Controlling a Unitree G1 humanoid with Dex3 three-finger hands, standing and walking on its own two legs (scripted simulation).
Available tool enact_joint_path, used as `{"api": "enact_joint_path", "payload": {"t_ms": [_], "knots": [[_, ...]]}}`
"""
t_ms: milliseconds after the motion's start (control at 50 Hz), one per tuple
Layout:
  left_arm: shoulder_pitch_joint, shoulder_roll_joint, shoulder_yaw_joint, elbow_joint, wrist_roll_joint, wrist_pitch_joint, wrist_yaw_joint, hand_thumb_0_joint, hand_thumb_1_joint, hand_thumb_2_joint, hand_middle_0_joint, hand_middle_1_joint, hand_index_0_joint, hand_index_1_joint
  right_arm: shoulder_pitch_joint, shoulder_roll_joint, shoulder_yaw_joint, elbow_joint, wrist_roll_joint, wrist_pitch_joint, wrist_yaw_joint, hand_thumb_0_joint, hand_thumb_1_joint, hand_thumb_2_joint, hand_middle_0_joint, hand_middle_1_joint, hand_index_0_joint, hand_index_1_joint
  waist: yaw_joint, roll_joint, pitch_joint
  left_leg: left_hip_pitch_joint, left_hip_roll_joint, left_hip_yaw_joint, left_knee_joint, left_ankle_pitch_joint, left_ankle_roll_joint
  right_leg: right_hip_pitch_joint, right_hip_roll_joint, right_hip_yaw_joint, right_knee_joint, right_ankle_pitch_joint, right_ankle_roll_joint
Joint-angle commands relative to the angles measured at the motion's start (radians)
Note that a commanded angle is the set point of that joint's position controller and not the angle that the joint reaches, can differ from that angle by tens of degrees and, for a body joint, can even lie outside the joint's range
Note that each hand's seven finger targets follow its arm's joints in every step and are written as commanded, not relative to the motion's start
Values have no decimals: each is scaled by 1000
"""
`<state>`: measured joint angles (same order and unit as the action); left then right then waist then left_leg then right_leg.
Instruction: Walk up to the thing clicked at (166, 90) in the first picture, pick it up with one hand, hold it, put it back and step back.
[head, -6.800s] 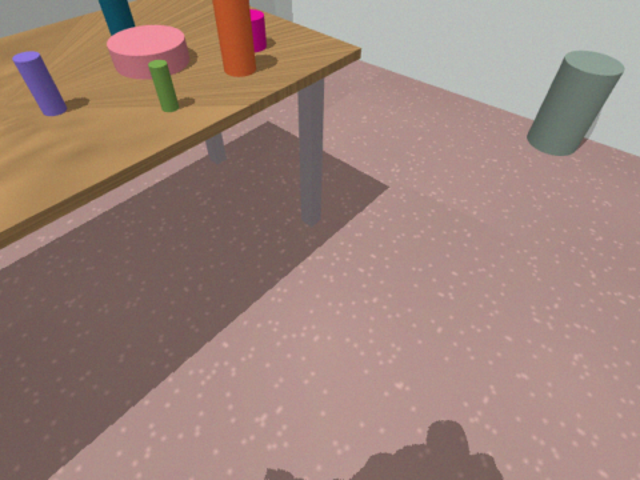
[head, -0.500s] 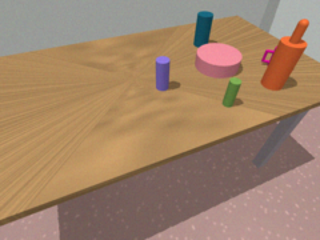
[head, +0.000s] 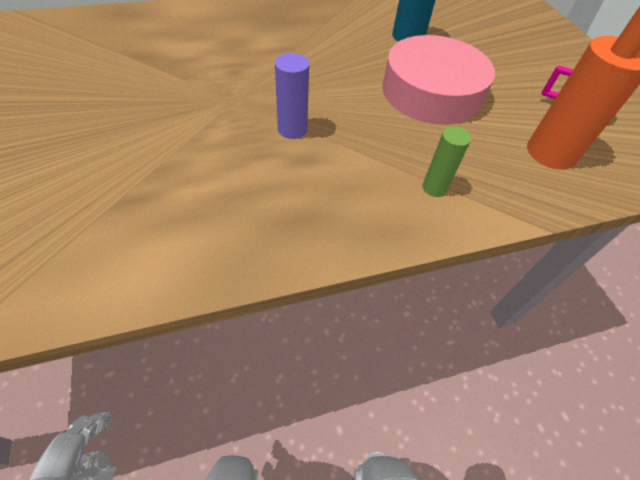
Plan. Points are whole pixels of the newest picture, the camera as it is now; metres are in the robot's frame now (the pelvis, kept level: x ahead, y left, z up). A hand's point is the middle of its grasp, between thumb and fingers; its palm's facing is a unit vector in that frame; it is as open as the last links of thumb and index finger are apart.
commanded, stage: walk up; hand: left
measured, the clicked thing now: (445, 163) +0.55 -0.19 +0.04
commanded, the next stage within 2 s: none
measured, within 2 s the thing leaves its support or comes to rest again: neither
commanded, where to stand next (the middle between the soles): +0.17 -0.51 m, yaw +14 degrees
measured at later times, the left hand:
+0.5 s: hand out of the picture +0.10 +0.16 -0.15, palm faces +0.09 -0.92 -0.38, open 7.4 cm
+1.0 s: hand out of the picture +0.14 -0.08 -0.16, palm faces +0.15 -0.93 -0.34, open 7.4 cm
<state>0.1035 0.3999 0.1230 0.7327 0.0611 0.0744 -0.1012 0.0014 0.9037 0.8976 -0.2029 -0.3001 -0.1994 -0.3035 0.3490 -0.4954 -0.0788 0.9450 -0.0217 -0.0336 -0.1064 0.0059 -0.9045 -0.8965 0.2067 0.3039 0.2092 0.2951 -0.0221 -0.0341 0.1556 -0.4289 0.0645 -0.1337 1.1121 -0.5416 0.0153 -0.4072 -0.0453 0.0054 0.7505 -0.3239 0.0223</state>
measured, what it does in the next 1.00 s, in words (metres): steps to the right: left foot, then right foot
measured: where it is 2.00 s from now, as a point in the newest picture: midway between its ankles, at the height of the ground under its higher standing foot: outside the picture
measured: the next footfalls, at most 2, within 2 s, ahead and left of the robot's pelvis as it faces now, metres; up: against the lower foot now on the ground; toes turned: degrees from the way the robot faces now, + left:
left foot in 0.18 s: +0.13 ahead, +0.05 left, +0.00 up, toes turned +8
right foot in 0.58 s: +0.17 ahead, -0.39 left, +0.00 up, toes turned +6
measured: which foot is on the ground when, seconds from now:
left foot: up 0.00-0.16, down 0.18-0.58, up 0.60-0.84, down 0.86-1.00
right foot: down 0.00-0.18, up 0.20-0.56, down 0.58-0.86, up 0.88-1.00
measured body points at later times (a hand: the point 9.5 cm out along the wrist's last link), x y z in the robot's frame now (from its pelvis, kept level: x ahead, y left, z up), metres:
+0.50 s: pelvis +0.06 -0.17 -0.01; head +0.08 -0.11 +0.44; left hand +0.09 +0.21 -0.13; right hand +0.14 -0.53 -0.05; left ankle +0.09 +0.04 -0.71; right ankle +0.12 -0.36 -0.67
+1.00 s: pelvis +0.10 -0.38 +0.00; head +0.14 -0.33 +0.44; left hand +0.13 -0.04 -0.13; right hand +0.22 -0.70 -0.08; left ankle +0.13 -0.24 -0.71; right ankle +0.15 -0.52 -0.63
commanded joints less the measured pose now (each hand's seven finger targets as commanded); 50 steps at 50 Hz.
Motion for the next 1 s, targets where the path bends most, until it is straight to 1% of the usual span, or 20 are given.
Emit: {"api": "enact_joint_path", "payload": {"t_ms": [0,80,120,140,160,180,280,460,540,560,580,600,620,680,780,800,840,860,920,980], "knots": [[26,267,71,-111,2,-21,36,0,900,900,-200,-300,-200,-300,113,-197,-43,-49,20,-47,-12,0,-900,-900,200,300,200,300,47,-156,-132,-188,3,122,-13,38,16,223,-193,225,-325,99,-269],[42,235,51,-159,17,-18,33,0,900,900,-200,-300,-200,-300,189,-161,-46,-40,9,-60,2,0,-900,-900,200,300,200,300,48,-182,-154,-18,-29,199,-321,73,24,183,-191,181,-292,260,-320],[-30,218,36,-191,12,-5,29,0,900,900,-200,-300,-200,-300,325,-153,-53,-12,8,-73,-5,0,-900,-900,200,300,200,300,-33,-129,-199,238,-32,196,-566,336,43,57,-145,101,-150,192,-267],[-22,171,18,-206,5,-2,26,0,900,900,-200,-300,-200,-300,375,-208,-78,-7,-12,-77,-16,0,-900,-900,200,300,200,300,-73,11,-214,409,24,73,-628,373,34,-106,-93,52,29,42,-199],[20,102,-1,-223,7,-1,29,0,900,900,-200,-300,-200,-300,345,-333,-108,-46,-37,-81,-30,0,-900,-900,200,300,200,300,-54,277,-170,466,296,-420,-776,298,109,-354,51,-17,260,-231,-104],[97,182,27,-189,21,24,34,0,900,900,-200,-300,-200,-300,239,-379,-113,-112,-22,-83,-37,0,-900,-900,200,300,200,300,-6,79,-177,299,460,-646,-854,19,188,-316,19,138,399,-250,-68],[164,276,73,-93,10,20,15,0,900,900,-200,-300,-200,-300,93,-293,-79,-132,1,-85,-15,0,-900,-900,200,300,200,300,39,157,-88,96,237,-225,-751,48,181,-203,-25,146,464,-83,-36],[96,274,72,-101,0,16,-1,0,900,900,-200,-300,-200,-300,100,-372,-103,-163,-25,-72,0,0,-900,-900,200,300,200,300,-7,231,-113,29,215,-163,-630,98,217,-137,-58,34,259,-186,-3],[356,283,100,-5,1,0,13,0,900,900,-200,-300,-200,-300,-54,-309,-75,-176,-23,-40,-2,0,-900,-900,200,300,200,300,171,106,-199,-192,88,36,-306,158,110,243,23,-75,-99,-86,-18],[436,347,113,3,26,-12,24,0,900,900,-200,-300,-200,-300,-55,-213,-43,-183,-11,-30,-5,0,-900,-900,200,300,200,300,246,-183,-137,-375,-57,121,23,31,64,262,-66,126,-310,-254,-35],[234,463,108,-65,22,-24,32,0,900,900,-200,-300,-200,-300,-57,-170,-42,-207,12,-27,-27,0,-900,-900,200,300,200,300,140,-374,-62,-467,-146,77,147,-150,31,83,-272,607,-561,-348,-131],[89,477,103,-109,4,-28,41,0,900,900,-200,-300,-200,-300,-60,-214,-60,-184,9,-31,-42,0,-900,-900,200,300,200,300,59,-270,-30,-383,-64,11,194,-87,31,12,-342,713,-612,-421,-213],[73,412,92,-110,-7,-29,43,0,900,900,-200,-300,-200,-300,-5,-247,-61,-126,21,-36,-34,0,-900,-900,200,300,200,300,32,-136,-20,-342,-41,19,170,-20,27,41,-280,515,-511,-347,-211],[47,325,62,-90,12,-24,48,0,900,900,-200,-300,-200,-300,132,-233,-54,-24,33,-42,-17,0,-900,-900,200,300,200,300,13,-216,-66,-164,-15,138,-7,36,38,60,-190,248,-302,-70,-250],[32,258,21,-134,12,-12,45,0,900,900,-200,-300,-200,-300,241,-163,-38,-25,23,-64,-5,0,-900,-900,200,300,200,300,-12,-183,-141,124,-64,211,-475,241,60,76,-154,125,-118,383,-261],[42,215,5,-146,1,-9,46,0,900,900,-200,-300,-200,-300,282,-189,-48,-23,12,-74,-13,0,-900,-900,200,300,200,300,-37,-84,-184,266,-31,129,-640,351,56,8,-105,74,47,340,-205],[132,168,-5,-157,-3,3,51,0,900,900,-200,-300,-200,-300,214,-363,-99,-100,-21,-79,-38,0,-900,-900,200,300,200,300,17,128,-182,437,409,-556,-702,519,188,-365,45,130,379,-203,-42],[160,273,20,-136,8,17,63,0,900,900,-200,-300,-200,-300,189,-396,-111,-112,20,-74,-36,0,-900,-900,200,300,200,300,-3,43,-226,378,498,-579,-683,568,282,-326,23,222,509,-295,-31],[110,281,46,-120,-13,13,64,0,900,900,-200,-300,-200,-300,101,-288,-83,-126,20,-66,-41,0,-900,-900,200,300,200,300,43,19,-136,200,297,-185,-576,656,243,-267,31,288,615,-164,-46],[127,277,58,-122,-11,14,42,0,900,900,-200,-300,-200,-300,79,-283,-89,-156,8,-68,-26,0,-900,-900,200,300,200,300,38,139,-125,116,270,-94,-554,611,254,-244,58,230,674,-118,-31]]}}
